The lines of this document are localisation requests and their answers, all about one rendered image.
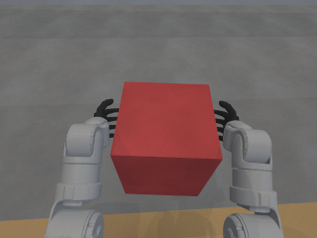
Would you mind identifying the right robot upper arm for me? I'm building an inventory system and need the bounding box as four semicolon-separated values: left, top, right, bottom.
223;213;283;238

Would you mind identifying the right robot forearm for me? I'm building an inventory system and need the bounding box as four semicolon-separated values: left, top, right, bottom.
223;120;284;238

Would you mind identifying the carton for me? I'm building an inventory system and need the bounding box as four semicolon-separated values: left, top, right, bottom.
110;81;223;196

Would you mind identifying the left robot forearm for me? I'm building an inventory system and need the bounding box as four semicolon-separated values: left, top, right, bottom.
44;117;110;238

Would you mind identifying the robot left hand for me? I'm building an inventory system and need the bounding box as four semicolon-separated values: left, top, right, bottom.
94;98;119;138

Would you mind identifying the left robot upper arm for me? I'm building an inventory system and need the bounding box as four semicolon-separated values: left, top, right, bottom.
45;208;104;238

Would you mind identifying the robot right hand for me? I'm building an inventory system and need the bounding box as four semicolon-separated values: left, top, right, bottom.
214;100;240;142

